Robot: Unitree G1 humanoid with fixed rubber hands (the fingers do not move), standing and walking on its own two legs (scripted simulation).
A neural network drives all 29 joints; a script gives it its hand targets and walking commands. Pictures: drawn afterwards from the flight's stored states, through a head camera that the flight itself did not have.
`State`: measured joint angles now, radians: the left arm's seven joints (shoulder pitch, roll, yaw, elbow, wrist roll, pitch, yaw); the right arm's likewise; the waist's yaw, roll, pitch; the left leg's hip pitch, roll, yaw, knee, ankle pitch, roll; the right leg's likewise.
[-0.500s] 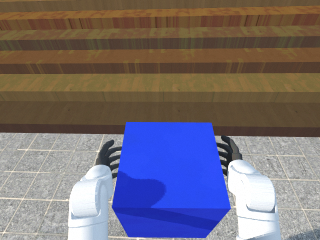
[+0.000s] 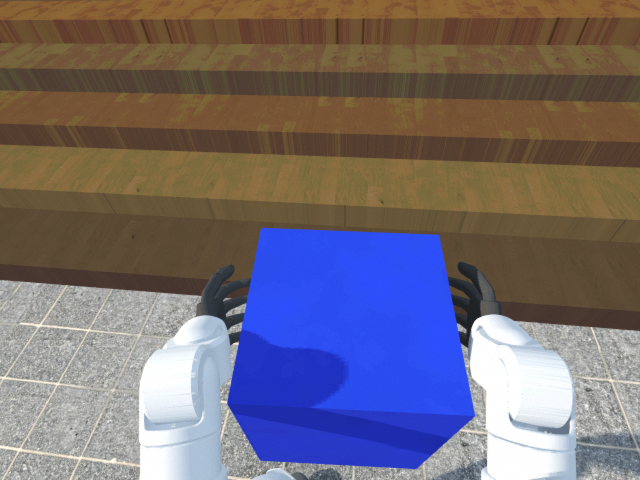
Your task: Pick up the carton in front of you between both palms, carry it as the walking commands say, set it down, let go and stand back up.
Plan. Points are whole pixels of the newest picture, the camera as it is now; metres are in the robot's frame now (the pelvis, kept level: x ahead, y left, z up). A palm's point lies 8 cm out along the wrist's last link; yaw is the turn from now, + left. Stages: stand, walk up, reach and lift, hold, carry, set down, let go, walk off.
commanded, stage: carry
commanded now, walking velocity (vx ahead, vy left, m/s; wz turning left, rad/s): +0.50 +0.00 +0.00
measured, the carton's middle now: (343, 355) +0.27 +0.01 +0.01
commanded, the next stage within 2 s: none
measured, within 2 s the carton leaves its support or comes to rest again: neither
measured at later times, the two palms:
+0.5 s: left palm (266, 125) +0.63 +0.15 +0.12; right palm (447, 123) +0.62 -0.15 +0.13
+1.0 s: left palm (299, 21) +1.04 +0.13 +0.15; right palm (427, 14) +1.05 -0.17 +0.15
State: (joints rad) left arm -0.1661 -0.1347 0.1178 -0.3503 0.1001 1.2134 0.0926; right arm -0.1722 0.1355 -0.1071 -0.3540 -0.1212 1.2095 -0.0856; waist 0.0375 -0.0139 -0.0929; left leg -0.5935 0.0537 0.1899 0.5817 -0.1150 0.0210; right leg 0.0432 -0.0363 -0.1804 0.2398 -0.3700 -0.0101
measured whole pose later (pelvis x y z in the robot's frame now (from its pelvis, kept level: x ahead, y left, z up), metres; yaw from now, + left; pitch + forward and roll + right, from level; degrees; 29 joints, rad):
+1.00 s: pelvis +0.66 -0.02 -0.01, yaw -2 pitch +7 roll +1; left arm -0.83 -0.04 0.28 -0.02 0.07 1.31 0.16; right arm -0.85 0.01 -0.33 -0.03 -0.09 1.33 -0.12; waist 0.07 -0.02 0.01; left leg -0.78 0.04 0.09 1.19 -0.36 0.10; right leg -0.16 -0.01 -0.13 0.46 -0.43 -0.05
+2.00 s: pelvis +1.89 +0.02 +0.37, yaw +4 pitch +7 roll +6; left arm -0.82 -0.01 0.37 -0.35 0.02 1.37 0.16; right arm -0.95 0.08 -0.27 -0.18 -0.10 1.30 -0.12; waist 0.04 -0.09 0.17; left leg -1.01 -0.21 0.12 1.47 -0.81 0.12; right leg 0.00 -0.04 -0.06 0.82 0.02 0.01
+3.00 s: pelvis +3.17 +0.05 +0.95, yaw +10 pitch +9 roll -6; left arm -0.81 -0.02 0.32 -0.08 0.01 1.15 0.13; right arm -0.81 0.10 -0.27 -0.13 -0.21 1.14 -0.10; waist 0.02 0.13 0.15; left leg -0.36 -0.04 0.01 0.40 -0.05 0.12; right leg -0.69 0.19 0.02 2.01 -0.72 -0.11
